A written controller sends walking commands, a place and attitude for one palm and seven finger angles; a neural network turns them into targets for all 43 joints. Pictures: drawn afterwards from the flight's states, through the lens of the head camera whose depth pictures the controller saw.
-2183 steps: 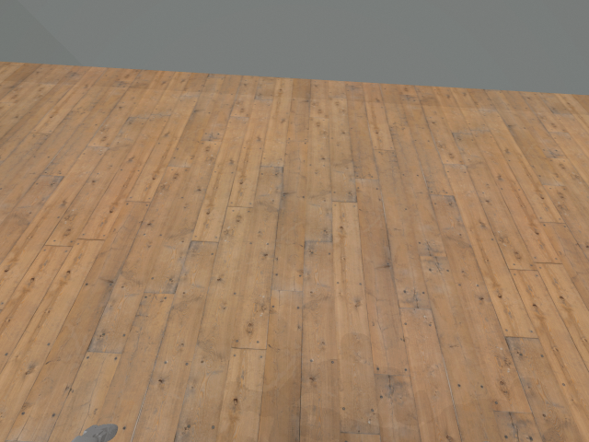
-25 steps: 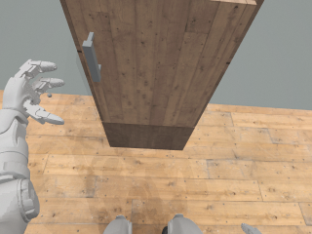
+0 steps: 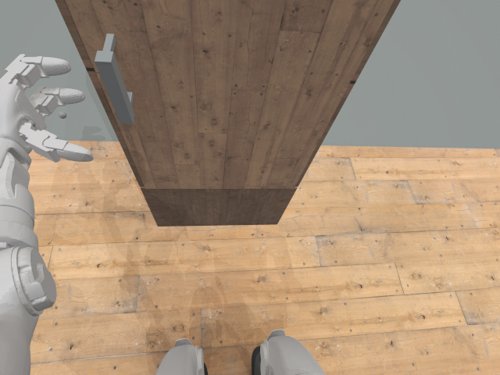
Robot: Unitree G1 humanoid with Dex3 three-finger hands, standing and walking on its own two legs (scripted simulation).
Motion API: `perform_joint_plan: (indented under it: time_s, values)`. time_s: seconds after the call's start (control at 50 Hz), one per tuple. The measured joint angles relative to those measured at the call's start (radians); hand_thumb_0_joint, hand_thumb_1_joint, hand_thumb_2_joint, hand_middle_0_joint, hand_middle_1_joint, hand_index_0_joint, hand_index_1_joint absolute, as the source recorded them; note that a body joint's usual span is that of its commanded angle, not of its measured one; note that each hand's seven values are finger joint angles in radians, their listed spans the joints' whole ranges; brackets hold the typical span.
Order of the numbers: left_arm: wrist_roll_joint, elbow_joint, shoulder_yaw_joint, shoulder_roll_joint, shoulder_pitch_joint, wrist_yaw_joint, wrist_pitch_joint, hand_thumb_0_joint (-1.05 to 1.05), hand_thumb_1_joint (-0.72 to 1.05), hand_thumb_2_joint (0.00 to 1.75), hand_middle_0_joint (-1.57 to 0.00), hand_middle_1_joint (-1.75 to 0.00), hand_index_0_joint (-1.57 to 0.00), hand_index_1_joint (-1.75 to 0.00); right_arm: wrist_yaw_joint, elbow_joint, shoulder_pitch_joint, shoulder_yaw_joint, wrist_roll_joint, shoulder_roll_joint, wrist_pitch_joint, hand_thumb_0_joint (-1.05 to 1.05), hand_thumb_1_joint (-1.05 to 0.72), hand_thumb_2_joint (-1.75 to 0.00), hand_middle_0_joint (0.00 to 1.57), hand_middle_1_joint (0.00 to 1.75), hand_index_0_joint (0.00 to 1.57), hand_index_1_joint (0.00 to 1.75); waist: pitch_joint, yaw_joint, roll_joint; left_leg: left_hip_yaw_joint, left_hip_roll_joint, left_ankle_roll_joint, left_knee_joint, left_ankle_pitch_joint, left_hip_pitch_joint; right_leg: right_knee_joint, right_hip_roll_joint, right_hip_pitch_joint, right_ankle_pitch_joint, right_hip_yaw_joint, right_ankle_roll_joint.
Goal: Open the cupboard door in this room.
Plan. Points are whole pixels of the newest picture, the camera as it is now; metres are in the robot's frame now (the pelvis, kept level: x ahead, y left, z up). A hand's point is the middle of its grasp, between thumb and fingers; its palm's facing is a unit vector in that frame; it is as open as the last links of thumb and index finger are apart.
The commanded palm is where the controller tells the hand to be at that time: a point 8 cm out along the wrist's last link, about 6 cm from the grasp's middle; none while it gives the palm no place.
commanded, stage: move the hooked fingers beside the handle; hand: left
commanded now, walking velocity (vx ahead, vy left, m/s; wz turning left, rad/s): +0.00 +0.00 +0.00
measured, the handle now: (119, 82) +0.56 +0.17 +0.08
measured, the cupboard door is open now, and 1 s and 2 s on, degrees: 0 0 0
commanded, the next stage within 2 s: slide the fingers in behind the handle in 0.88 s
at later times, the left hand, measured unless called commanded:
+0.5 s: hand (64, 110) +0.50 +0.25 +0.07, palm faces -0.02 -1.00 +0.00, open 14.0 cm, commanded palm +0.48 +0.29 +0.08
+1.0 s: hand (69, 112) +0.50 +0.24 +0.08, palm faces -0.02 -1.00 -0.01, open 14.0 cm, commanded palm +0.48 +0.28 +0.07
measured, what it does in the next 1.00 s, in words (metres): stands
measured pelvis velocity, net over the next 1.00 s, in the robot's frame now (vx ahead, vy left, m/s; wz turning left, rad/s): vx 0.00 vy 0.00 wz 0.00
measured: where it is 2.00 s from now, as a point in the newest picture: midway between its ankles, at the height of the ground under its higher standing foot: outside the picture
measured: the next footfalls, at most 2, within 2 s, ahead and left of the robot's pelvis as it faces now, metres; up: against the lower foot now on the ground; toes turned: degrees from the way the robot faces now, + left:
none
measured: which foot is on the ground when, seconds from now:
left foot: down 0.00-1.00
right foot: down 0.00-1.00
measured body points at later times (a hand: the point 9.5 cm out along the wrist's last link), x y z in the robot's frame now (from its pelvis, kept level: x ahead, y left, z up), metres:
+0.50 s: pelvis +0.01 +0.00 +0.00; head +0.14 +0.04 +0.43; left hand +0.50 +0.30 +0.08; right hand +0.00 -0.26 -0.10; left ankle +0.00 +0.09 -0.68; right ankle +0.02 -0.12 -0.68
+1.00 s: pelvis +0.00 +0.00 +0.00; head +0.13 +0.03 +0.43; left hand +0.49 +0.29 +0.08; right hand +0.01 -0.27 -0.10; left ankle +0.00 +0.09 -0.68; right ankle +0.02 -0.12 -0.68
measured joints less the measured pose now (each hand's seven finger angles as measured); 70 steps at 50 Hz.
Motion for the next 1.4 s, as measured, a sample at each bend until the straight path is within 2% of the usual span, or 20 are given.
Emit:
perform_joint_plan:
  time_s: [0.16,0.24,0.4,0.64,0.82,1.12,1.4]
  values:
    - [0.023,0.057,-0.007,0.039,-0.088,0.014,0.006,-0.01,-0.50,0.30,-0.29,-1.20,-0.30,-1.20,0.002,0.001,0.001,0.008,-0.009,-0.004,0.011,0.00,-0.90,-0.90,0.21,0.30,0.20,0.30,0.006,-0.022,0.004,-0.010,0.000,0.002,0.022,-0.005,-0.045,0.012,0.000,-0.037,-0.003,-0.009,0.001]
    - [0.028,0.047,0.005,0.046,-0.083,0.011,0.010,-0.01,-0.50,0.30,-0.29,-1.20,-0.30,-1.20,0.007,-0.009,0.006,0.007,-0.013,-0.004,0.022,0.00,-0.90,-0.90,0.21,0.30,0.20,0.30,0.005,-0.027,0.005,-0.005,0.004,0.003,0.025,-0.008,-0.056,0.013,0.003,-0.050,-0.002,-0.004,0.003]
    - [0.017,-0.018,0.030,0.017,-0.011,0.013,0.007,-0.01,-0.50,0.30,-0.30,-1.20,-0.30,-1.20,0.017,-0.017,0.018,0.003,-0.011,0.006,0.041,0.00,-0.90,-0.90,0.21,0.30,0.20,0.30,0.000,-0.017,0.004,0.001,0.009,0.003,0.011,-0.013,-0.033,-0.004,0.010,-0.030,-0.002,0.003,0.004]
    - [0.006,-0.002,-0.025,-0.006,-0.019,0.020,0.003,-0.01,-0.50,0.30,-0.29,-1.20,-0.30,-1.20,0.014,-0.011,-0.014,0.002,-0.006,0.007,0.039,0.00,-0.90,-0.90,0.21,0.30,0.20,0.30,-0.006,-0.001,0.003,-0.014,0.002,0.001,0.010,-0.013,-0.016,-0.008,0.004,-0.004,-0.007,-0.012,0.003]
    - [0.019,0.000,-0.014,-0.007,-0.027,0.032,-0.005,-0.01,-0.50,0.30,-0.30,-1.20,-0.30,-1.20,0.013,-0.024,-0.031,0.003,-0.007,0.004,0.034,0.00,-0.90,-0.90,0.21,0.30,0.20,0.30,-0.003,-0.008,0.002,-0.012,0.003,0.000,0.024,-0.015,-0.031,0.010,0.004,-0.022,-0.010,-0.009,0.001]
    - [0.004,0.001,-0.032,-0.023,-0.020,0.038,-0.007,-0.01,-0.50,0.30,-0.29,-1.20,-0.30,-1.20,0.014,-0.006,-0.004,0.005,-0.003,0.007,0.039,0.00,-0.90,-0.90,0.21,0.30,0.20,0.30,-0.002,-0.003,0.005,-0.015,0.003,-0.004,0.013,-0.006,-0.017,0.004,0.005,-0.010,-0.005,-0.011,-0.004]
    - [0.023,-0.010,-0.046,-0.069,-0.028,0.097,-0.016,-0.01,-0.50,0.30,-0.30,-1.20,-0.30,-1.20,0.022,-0.009,-0.008,-0.003,-0.009,0.006,0.029,0.00,-0.90,-0.90,0.21,0.30,0.20,0.30,-0.004,-0.012,0.007,-0.010,0.004,-0.007,0.017,-0.007,-0.024,0.016,0.006,-0.023,-0.008,-0.006,-0.006]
